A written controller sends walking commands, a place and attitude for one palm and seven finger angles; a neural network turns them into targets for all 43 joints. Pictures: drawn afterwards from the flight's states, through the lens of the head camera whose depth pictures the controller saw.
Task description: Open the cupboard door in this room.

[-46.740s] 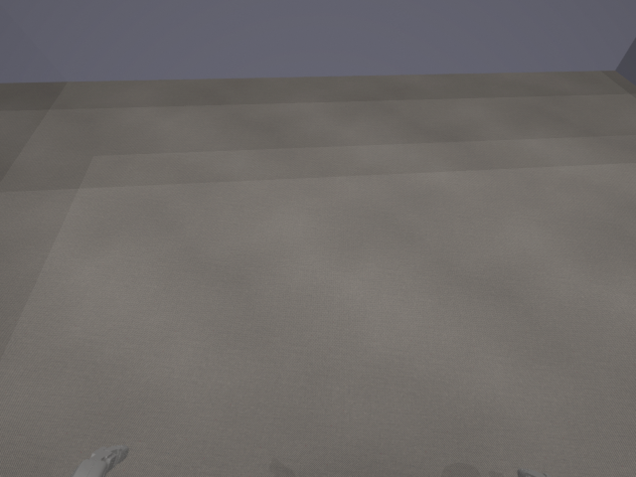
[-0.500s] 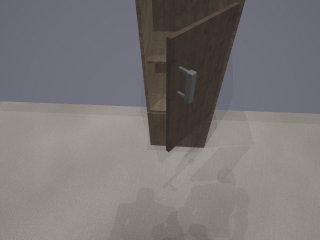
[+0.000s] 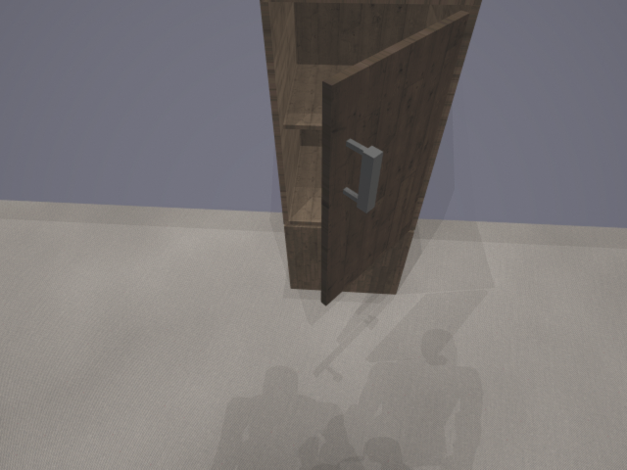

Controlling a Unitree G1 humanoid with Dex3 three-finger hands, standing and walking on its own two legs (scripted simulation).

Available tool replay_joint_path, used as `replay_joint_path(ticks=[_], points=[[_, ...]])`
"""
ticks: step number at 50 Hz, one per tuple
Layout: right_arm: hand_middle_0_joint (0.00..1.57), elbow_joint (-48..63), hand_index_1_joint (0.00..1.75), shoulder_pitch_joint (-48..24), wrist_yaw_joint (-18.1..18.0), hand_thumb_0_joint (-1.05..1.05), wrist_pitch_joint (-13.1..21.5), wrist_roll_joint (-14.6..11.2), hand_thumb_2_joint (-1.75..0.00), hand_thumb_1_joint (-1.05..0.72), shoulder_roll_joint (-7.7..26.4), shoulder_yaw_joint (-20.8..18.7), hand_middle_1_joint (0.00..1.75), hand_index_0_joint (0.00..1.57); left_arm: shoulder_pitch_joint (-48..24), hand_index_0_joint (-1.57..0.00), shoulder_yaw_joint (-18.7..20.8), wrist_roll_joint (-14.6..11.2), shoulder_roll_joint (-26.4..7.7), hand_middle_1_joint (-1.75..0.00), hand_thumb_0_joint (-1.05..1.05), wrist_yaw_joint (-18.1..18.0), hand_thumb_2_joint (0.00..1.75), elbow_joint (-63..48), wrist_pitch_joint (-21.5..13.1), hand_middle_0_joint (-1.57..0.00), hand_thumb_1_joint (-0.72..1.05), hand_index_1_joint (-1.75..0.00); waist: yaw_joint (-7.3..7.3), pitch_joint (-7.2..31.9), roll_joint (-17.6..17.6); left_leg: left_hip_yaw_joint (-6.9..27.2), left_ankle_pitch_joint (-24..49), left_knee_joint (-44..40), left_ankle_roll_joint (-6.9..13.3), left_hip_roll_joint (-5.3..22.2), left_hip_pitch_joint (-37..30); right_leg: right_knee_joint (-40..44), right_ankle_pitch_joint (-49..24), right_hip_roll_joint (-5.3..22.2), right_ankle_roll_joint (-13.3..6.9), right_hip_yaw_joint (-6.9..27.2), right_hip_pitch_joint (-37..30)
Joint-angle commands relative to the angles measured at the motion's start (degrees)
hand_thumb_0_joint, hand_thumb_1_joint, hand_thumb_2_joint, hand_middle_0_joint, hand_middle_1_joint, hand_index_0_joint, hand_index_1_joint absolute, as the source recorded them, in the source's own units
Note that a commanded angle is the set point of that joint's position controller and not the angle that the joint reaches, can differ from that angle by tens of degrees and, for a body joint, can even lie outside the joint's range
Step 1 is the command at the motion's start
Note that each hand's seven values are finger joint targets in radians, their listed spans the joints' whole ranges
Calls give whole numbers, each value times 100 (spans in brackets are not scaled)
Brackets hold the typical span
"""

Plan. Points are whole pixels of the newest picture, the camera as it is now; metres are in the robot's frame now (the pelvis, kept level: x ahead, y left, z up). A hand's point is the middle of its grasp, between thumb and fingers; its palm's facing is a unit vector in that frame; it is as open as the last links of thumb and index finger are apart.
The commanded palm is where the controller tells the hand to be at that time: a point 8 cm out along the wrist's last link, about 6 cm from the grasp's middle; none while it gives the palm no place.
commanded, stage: look to check the result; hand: left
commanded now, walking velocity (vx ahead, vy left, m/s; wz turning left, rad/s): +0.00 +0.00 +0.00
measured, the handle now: (359, 175) +0.56 -0.04 +0.05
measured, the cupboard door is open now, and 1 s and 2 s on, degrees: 49 49 49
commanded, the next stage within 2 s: walk to a spot facing it in 0.38 s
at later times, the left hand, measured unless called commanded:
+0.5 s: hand out of the picture +0.02 +0.16 -0.17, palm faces +0.05 -0.98 -0.20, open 7.3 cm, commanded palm none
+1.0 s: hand out of the picture +0.10 +0.18 -0.17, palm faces -0.12 -0.96 -0.24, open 7.3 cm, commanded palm none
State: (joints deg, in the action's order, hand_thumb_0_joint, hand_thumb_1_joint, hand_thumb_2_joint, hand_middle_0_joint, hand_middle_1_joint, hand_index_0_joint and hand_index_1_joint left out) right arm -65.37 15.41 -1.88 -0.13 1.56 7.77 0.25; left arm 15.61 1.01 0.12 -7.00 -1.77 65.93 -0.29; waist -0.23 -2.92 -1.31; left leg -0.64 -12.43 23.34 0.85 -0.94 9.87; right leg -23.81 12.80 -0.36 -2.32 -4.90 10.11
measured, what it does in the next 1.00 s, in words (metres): lifts its right foot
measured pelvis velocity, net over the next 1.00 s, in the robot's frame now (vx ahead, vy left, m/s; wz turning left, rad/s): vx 0.00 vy -0.01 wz -0.20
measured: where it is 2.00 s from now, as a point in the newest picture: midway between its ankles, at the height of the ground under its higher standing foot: outside the picture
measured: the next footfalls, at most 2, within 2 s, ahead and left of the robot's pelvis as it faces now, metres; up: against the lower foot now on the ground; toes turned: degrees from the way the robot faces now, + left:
right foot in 1.12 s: +0.00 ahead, -0.16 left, +0.00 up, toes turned -19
left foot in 1.52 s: +0.12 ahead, +0.05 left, +0.00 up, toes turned -30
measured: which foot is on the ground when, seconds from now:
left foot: down 0.00-1.00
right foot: down 0.00-0.86, up 0.88-1.00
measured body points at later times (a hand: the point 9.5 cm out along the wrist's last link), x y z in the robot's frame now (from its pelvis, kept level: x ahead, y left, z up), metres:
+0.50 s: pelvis +0.02 -0.01 +0.00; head +0.04 -0.02 +0.45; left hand +0.01 +0.21 -0.16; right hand +0.01 -0.22 -0.17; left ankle +0.00 +0.11 -0.74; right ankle +0.00 -0.09 -0.74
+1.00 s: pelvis +0.00 -0.01 -0.01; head +0.05 -0.03 +0.44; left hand +0.11 +0.23 -0.15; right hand -0.01 -0.26 -0.17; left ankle +0.00 +0.11 -0.74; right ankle -0.04 -0.11 -0.69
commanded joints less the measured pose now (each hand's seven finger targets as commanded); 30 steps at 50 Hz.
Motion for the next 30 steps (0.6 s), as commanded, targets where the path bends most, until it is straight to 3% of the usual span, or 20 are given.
replay_joint_path(ticks=[1, 11, 25, 30], points=[[20, 74, 30, 431, -40, 0, 44, -28, -90, -90, 469, -42, 30, 20, 367, -20, 72, 18, -631, -30, 0, -42, 90, -129, -103, -20, 90, -30, -8, 31, 141, 441, 727, -409, 97, 559, 135, 550, -552, 701, -39, 680, -166], [20, 34, 30, 379, -50, 0, 34, -27, -90, -90, 485, -32, 30, 20, 385, -20, 52, 10, -632, -30, 0, -48, 90, -104, -103, -20, 90, -30, -6, -121, 112, 409, 797, -434, 76, 567, 99, 592, -696, 701, -37, 670, -167], [20, 21, 30, 339, -64, 0, 52, -34, -90, -90, 536, -38, 30, 20, 340, -20, 66, 6, -681, -30, 0, -46, 90, -134, -120, -20, 90, -30, 1, -43, 143, 400, 908, -464, 66, 593, 19, 596, -944, 694, -39, 674, -322], [20, 108, 30, 318, -134, 0, -63, -32, -90, -90, 598, -161, 30, 20, 246, -20, 236, 47, -827, -30, 0, -26, 90, -272, 15, -20, 90, -30, -20, -20, 213, 53, 642, -11, 7, 669, 55, 335, -1490, 775, -123, 957, -99]])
